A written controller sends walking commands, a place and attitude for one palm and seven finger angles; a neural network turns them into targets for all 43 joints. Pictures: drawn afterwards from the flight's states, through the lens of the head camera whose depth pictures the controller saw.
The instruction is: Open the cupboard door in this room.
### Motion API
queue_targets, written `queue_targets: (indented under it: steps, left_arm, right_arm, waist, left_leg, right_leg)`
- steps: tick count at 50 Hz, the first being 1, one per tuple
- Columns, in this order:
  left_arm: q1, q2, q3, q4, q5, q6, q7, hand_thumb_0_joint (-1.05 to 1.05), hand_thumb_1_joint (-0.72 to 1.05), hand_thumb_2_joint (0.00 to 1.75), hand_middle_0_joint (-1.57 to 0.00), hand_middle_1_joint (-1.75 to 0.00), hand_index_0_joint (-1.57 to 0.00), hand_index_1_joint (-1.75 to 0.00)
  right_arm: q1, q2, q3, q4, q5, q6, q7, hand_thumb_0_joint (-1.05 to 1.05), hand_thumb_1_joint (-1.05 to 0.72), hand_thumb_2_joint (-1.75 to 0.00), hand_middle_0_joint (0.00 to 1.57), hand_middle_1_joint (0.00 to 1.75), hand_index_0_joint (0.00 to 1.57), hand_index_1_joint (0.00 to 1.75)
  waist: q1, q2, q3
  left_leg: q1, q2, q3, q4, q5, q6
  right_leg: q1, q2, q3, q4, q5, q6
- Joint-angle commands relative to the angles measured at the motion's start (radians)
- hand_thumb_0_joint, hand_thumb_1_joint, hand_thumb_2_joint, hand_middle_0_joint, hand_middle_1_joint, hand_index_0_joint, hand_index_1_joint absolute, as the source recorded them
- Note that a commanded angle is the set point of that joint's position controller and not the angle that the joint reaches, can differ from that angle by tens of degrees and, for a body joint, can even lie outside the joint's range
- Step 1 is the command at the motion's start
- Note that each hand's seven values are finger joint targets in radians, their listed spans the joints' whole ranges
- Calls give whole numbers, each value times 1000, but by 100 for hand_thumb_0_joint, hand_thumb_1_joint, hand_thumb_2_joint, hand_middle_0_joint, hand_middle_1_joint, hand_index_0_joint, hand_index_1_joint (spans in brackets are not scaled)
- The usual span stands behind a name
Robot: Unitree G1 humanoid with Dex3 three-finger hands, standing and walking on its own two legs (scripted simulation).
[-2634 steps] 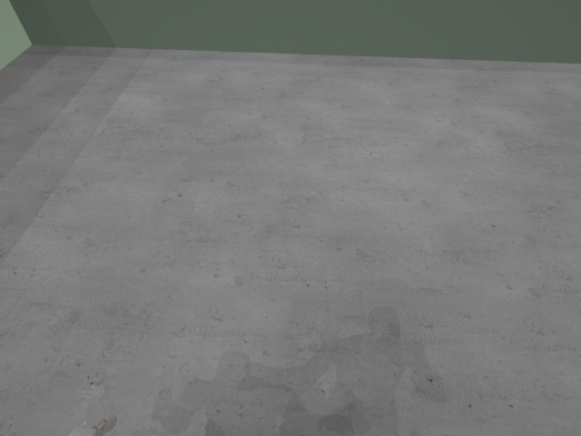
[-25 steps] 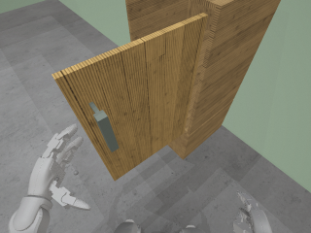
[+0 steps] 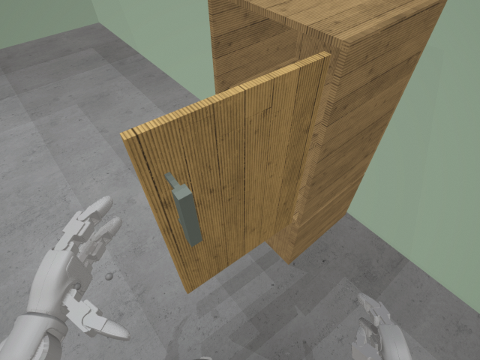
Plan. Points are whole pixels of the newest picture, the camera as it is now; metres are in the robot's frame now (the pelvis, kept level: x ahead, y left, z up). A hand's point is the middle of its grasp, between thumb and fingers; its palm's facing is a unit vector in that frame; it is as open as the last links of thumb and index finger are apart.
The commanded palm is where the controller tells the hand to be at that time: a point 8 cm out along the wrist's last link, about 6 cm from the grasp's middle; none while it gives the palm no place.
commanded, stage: draw the hand back to the body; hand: left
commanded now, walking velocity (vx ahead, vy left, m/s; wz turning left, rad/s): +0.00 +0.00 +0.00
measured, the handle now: (182, 210) +0.36 +0.13 +0.04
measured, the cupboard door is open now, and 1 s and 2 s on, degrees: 86 86 86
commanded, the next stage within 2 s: step back with the hand held close in 1.20 s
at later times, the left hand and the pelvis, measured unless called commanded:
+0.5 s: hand (45, 255) +0.22 +0.26 +0.15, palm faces +0.37 -0.85 -0.38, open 13.0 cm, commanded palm +0.17 +0.29 +0.18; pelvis +0.02 +0.01 +0.05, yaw +0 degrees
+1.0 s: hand (22, 224) +0.22 +0.25 +0.21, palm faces +0.45 -0.80 -0.40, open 7.7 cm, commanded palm +0.18 +0.29 +0.22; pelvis +0.03 -0.01 +0.06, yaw -1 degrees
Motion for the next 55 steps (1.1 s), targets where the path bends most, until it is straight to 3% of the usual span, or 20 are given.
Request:
queue_targets:
  steps: [1,6,7,8,9,11,12,15,16,18,21,23,31,37,39,41,43,46,52,55]
  left_arm:
    - [-99,171,103,-269,-17,-39,5,0,-50,30,-15,-30,-15,-30]
    - [-41,185,142,-285,-27,2,-6,0,-32,37,-16,-30,-16,-30]
    - [-91,315,171,-379,145,26,174,0,-29,39,-16,-30,-16,-30]
    - [13,195,111,-351,160,61,256,0,-26,40,-16,-30,-16,-30]
    - [54,147,61,-362,194,87,311,0,-22,42,-16,-30,-16,-30]
    - [65,171,64,-406,237,111,386,0,-15,45,-16,-30,-16,-30]
    - [57,173,57,-432,252,117,409,0,-12,47,-16,-30,-16,-30]
    - [6,194,72,-434,281,125,455,0,-1,51,-17,-30,-17,-30]
    - [1,205,80,-431,288,127,465,0,2,52,-17,-30,-17,-30]
    - [9,188,72,-429,296,129,472,0,9,55,-17,-30,-17,-30]
    - [-18,197,90,-421,301,127,479,0,20,60,-18,-30,-18,-30]
    - [-2,192,96,-443,306,123,479,0,27,63,-18,-30,-18,-30]
    - [31,217,166,-451,298,116,470,0,55,75,-19,-30,-19,-30]
    - [0,226,203,-471,289,107,464,0,76,84,-19,-30,-19,-30]
    - [-20,247,224,-511,292,96,466,0,83,87,-20,-30,-20,-30]
    - [-14,256,239,-506,289,97,466,0,90,90,-20,-30,-20,-30]
    - [22,208,206,-445,284,104,457,0,90,90,-20,-30,-20,-30]
    - [0,210,202,-421,282,105,453,0,90,90,-20,-30,-20,-30]
    - [-37,241,220,-472,285,85,456,0,90,90,-20,-30,-20,-30]
    - [-29,247,228,-459,283,80,458,0,90,90,-20,-30,-20,-30]
  right_arm:
    - [-86,-127,-54,-164,3,-78,-14,0,-90,-90,20,30,20,30]
    - [-99,-121,-52,-149,7,-96,-16,0,-90,-90,20,30,20,30]
    - [-121,-111,-53,-144,-11,-77,-39,0,-90,-90,20,30,20,30]
    - [-110,-88,-44,-142,-17,-70,-45,0,-90,-90,20,30,20,30]
    - [-105,-84,-39,-128,-15,-58,-43,0,-90,-90,20,30,20,30]
    - [-118,-93,-40,-116,-20,-42,-45,0,-90,-90,20,30,20,30]
    - [-127,-94,-42,-113,-21,-38,-48,0,-90,-90,20,30,20,30]
    - [-135,-96,-38,-86,-29,-34,-55,0,-90,-90,20,30,20,30]
    - [-141,-100,-38,-78,-31,-36,-57,0,-90,-90,20,30,20,30]
    - [-151,-94,-36,-65,-33,-37,-58,0,-90,-90,20,30,20,30]
    - [-168,-99,-37,-44,-36,-39,-53,0,-90,-90,20,30,20,30]
    - [-172,-94,-39,-38,-38,-42,-49,0,-90,-90,20,30,20,30]
    - [-188,-93,-48,-16,-45,-28,-23,0,-90,-90,20,30,20,30]
    - [-201,-86,-54,-13,-46,-10,-18,0,-90,-90,20,30,20,30]
    - [-204,-85,-57,-9,-46,-13,-18,0,-90,-90,20,30,20,30]
    - [-206,-87,-59,-5,-47,-14,-16,0,-90,-90,20,30,20,30]
    - [-205,-84,-62,0,-46,-5,-14,0,-90,-90,20,30,20,30]
    - [-209,-90,-67,0,-46,5,-15,0,-90,-90,20,30,20,30]
    - [-229,-83,-68,1,-46,-2,-22,0,-90,-90,20,30,20,30]
    - [-230,-79,-68,7,-47,-10,-26,0,-90,-90,20,30,20,30]
  waist:
    - [-3,-7,-109]
    - [14,-1,-97]
    - [66,5,-91]
    - [36,11,-31]
    - [32,32,-3]
    - [34,-12,-12]
    - [28,-1,-13]
    - [26,12,8]
    - [27,-24,14]
    - [32,-1,26]
    - [37,-24,46]
    - [45,19,31]
    - [60,-14,52]
    - [60,-2,67]
    - [63,34,41]
    - [66,15,39]
    - [59,-26,78]
    - [57,-50,104]
    - [62,3,73]
    - [64,-23,84]
  left_leg:
    - [150,-27,-33,-197,198,5]
    - [192,-28,-29,-224,256,3]
    - [204,-26,-5,-278,236,10]
    - [218,-25,-1,-309,196,4]
    - [234,-21,-3,-327,191,4]
    - [271,-16,-5,-358,219,10]
    - [301,-14,4,-367,230,12]
    - [363,-13,3,-424,251,13]
    - [376,-11,1,-438,275,15]
    - [421,-10,4,-471,312,14]
    - [451,-9,3,-514,331,12]
    - [494,-7,6,-535,398,8]
    - [549,3,18,-584,556,-1]
    - [581,0,36,-600,546,4]
    - [605,-2,39,-595,574,5]
    - [603,-3,39,-593,597,4]
    - [604,-1,50,-597,568,10]
    - [591,-4,53,-606,524,13]
    - [616,-12,59,-604,489,18]
    - [618,-15,63,-607,466,21]
  right_leg:
    - [94,50,-16,-151,197,-24]
    - [150,48,-18,-182,263,-25]
    - [176,22,42,-257,237,-34]
    - [168,13,30,-281,200,-31]
    - [183,10,20,-291,194,-30]
    - [235,11,15,-325,210,-30]
    - [245,7,19,-338,222,-25]
    - [295,4,14,-382,237,-25]
    - [321,5,11,-400,258,-27]
    - [346,4,9,-418,281,-25]
    - [400,5,7,-459,293,-26]
    - [433,4,6,-466,337,-26]
    - [529,10,7,-520,455,-26]
    - [541,11,13,-549,477,-20]
    - [547,10,17,-550,497,-19]
    - [564,10,16,-550,522,-21]
    - [535,12,16,-562,518,-13]
    - [534,12,17,-575,497,-14]
    - [537,9,32,-588,481,-12]
    - [528,11,33,-600,464,-9]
